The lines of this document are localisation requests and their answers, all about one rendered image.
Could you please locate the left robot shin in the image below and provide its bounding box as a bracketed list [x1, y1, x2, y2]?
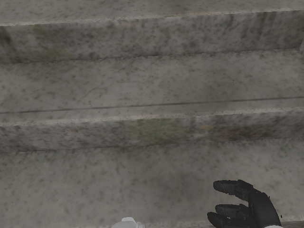
[122, 217, 136, 224]

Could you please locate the right robot hand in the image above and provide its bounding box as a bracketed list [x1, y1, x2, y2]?
[207, 180, 282, 228]

